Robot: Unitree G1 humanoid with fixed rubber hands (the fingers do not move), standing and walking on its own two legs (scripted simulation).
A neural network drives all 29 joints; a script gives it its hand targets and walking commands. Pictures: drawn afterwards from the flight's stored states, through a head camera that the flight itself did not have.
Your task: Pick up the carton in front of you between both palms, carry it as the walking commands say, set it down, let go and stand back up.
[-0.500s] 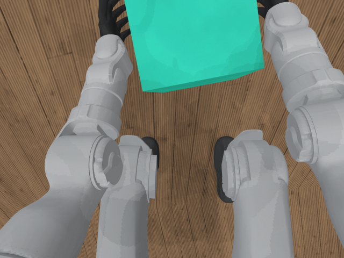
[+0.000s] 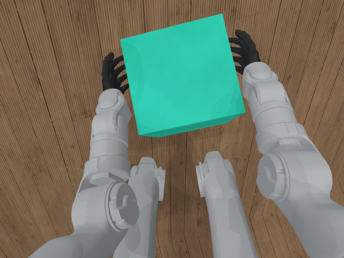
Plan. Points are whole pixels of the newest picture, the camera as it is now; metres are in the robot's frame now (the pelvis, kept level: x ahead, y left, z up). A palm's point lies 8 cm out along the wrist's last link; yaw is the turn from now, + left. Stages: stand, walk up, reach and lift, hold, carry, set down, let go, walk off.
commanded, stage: reach and lift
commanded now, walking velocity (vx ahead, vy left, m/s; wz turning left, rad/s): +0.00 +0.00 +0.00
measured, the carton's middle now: (182, 90) +0.49 -0.04 -0.15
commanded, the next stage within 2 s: none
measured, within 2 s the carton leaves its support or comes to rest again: neither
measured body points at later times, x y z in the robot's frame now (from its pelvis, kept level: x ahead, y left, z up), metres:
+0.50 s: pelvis +0.04 +0.00 +0.13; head +0.23 -0.03 +0.54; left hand +0.47 +0.13 +0.08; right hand +0.47 -0.18 +0.07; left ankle +0.12 +0.13 -0.42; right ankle +0.12 -0.12 -0.42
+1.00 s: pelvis +0.10 +0.00 +0.27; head +0.16 -0.01 +0.71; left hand +0.44 +0.14 +0.24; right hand +0.43 -0.17 +0.23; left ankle +0.12 +0.13 -0.42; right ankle +0.12 -0.12 -0.42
